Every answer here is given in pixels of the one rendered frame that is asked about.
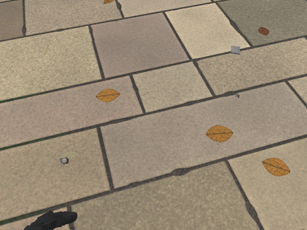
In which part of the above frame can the left robot hand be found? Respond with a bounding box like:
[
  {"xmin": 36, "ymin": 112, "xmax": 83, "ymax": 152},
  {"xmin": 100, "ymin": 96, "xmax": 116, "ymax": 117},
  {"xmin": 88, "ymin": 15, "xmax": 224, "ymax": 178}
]
[{"xmin": 24, "ymin": 211, "xmax": 78, "ymax": 230}]

